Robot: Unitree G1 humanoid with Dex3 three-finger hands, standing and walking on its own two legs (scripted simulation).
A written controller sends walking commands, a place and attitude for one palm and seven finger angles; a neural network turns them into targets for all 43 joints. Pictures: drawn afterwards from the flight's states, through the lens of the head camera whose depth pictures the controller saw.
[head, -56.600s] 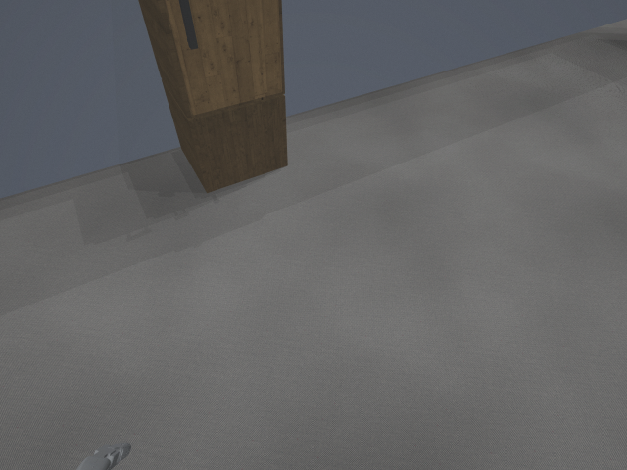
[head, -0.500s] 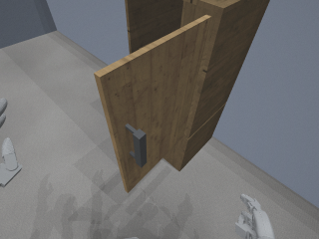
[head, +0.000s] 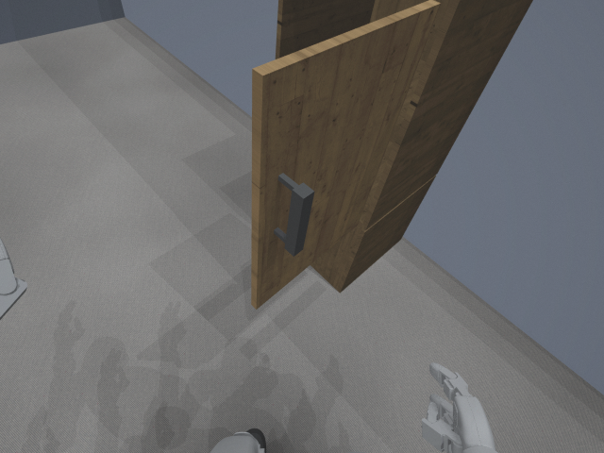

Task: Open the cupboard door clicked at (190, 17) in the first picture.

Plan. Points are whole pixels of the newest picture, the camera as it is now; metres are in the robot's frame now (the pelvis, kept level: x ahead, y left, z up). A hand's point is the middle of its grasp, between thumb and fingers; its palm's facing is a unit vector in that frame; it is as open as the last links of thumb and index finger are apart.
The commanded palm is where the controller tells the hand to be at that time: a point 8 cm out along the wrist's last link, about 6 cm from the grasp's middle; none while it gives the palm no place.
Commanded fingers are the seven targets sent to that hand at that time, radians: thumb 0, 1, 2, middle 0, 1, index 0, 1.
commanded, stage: stop stepping back and stand still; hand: left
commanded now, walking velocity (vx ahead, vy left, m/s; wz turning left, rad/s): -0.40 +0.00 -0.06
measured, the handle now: (289, 215) +0.47 +0.06 +0.00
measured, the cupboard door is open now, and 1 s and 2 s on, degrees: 92 92 92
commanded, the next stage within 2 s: let the arm hang, fingers relaxed in 1.54 s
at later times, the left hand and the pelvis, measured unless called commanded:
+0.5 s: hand (33, 366) +0.16 +0.25 +0.16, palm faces +0.43 -0.84 -0.31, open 7.4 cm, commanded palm +0.08 +0.27 +0.18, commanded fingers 0.00 0.90 0.90 -0.20 -0.30 -0.20 -0.30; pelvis -0.10 -0.01 -0.01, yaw -7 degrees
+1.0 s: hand out of the picture +0.08 +0.22 +0.15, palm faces +0.38 -0.85 -0.38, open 7.4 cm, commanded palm +0.01 +0.27 +0.18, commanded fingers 0.00 0.90 0.90 -0.20 -0.30 -0.20 -0.30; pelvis -0.15 -0.02 +0.00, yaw -5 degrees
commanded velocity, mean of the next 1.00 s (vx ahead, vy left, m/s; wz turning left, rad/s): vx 0.10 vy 0.03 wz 0.00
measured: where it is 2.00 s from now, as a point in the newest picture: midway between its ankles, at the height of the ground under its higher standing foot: outside the picture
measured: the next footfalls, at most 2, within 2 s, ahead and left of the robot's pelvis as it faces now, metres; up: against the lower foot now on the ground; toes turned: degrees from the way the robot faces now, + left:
right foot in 0.22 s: -0.20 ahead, -0.09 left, +0.00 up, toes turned -8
left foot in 0.40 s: +0.04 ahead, +0.07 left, +0.00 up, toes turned -3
